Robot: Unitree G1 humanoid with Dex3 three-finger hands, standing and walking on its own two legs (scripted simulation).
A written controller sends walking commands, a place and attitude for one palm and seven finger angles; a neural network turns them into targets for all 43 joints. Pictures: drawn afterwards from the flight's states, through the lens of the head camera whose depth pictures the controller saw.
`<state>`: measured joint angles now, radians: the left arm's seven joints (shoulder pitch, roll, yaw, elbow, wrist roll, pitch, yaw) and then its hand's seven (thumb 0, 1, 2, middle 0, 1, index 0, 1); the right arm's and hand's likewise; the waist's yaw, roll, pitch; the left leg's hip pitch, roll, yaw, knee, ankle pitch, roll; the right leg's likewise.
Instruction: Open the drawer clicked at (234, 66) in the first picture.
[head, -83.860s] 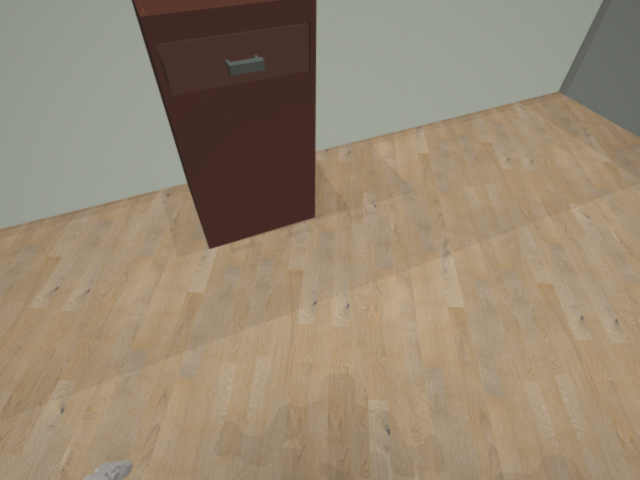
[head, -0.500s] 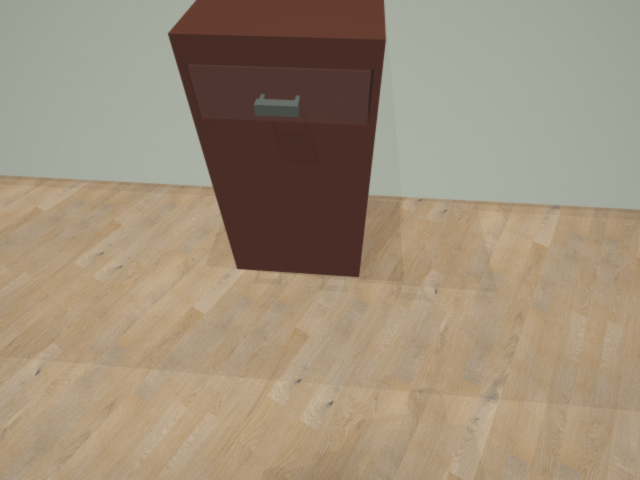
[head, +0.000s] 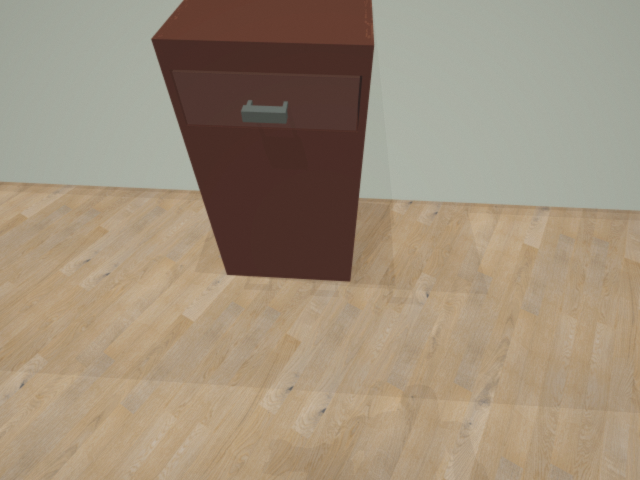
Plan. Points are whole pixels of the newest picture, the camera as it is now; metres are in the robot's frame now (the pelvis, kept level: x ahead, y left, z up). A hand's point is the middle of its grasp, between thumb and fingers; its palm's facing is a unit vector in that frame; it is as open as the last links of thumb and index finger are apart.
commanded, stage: look to check the result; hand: left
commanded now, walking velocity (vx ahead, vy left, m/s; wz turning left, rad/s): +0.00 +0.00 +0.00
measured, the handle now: (266, 109) +0.90 +0.17 -0.03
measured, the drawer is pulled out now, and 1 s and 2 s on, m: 0.00 0.00 0.00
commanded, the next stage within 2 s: take the last steps up to it in 0.58 s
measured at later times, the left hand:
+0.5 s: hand out of the picture +0.10 +0.24 -0.15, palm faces -0.01 -0.93 -0.36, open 7.4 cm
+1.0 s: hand out of the picture +0.08 +0.19 -0.19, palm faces +0.03 -0.98 -0.22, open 7.4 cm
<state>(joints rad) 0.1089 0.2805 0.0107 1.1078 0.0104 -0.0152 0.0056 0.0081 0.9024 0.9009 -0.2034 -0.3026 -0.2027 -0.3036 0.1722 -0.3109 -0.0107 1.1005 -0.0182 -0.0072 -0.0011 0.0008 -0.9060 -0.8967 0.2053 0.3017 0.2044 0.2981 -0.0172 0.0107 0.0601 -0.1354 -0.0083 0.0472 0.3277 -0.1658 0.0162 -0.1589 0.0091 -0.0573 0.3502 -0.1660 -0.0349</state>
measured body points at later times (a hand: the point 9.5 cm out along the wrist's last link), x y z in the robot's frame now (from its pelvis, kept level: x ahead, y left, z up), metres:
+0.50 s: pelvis +0.02 -0.01 +0.00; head +0.04 -0.03 +0.45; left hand +0.10 +0.28 -0.13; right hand +0.09 -0.30 -0.14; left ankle +0.01 +0.11 -0.75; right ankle +0.02 -0.09 -0.75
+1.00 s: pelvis +0.07 -0.01 -0.01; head +0.07 -0.01 +0.44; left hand +0.08 +0.24 -0.17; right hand +0.06 -0.26 -0.17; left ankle +0.02 +0.11 -0.75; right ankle +0.02 -0.09 -0.75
